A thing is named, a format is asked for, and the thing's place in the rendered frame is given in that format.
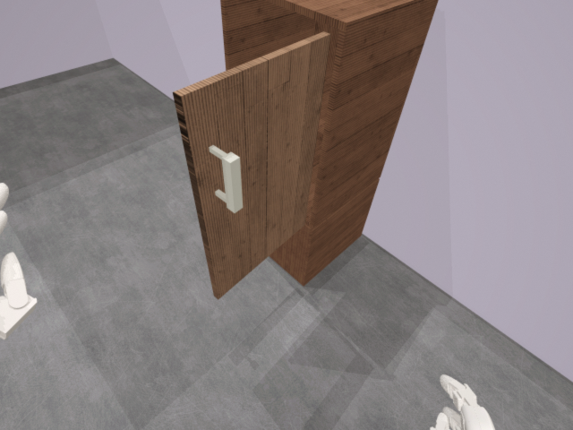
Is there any robot left hand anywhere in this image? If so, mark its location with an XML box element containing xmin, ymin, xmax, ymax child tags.
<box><xmin>0</xmin><ymin>183</ymin><xmax>37</xmax><ymax>340</ymax></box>

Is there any robot right hand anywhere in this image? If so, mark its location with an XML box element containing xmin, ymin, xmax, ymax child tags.
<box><xmin>430</xmin><ymin>374</ymin><xmax>495</xmax><ymax>430</ymax></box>

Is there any cupboard door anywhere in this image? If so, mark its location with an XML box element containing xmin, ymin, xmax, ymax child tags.
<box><xmin>173</xmin><ymin>31</ymin><xmax>331</xmax><ymax>299</ymax></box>

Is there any handle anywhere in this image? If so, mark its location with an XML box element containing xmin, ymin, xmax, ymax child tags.
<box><xmin>209</xmin><ymin>145</ymin><xmax>243</xmax><ymax>213</ymax></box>

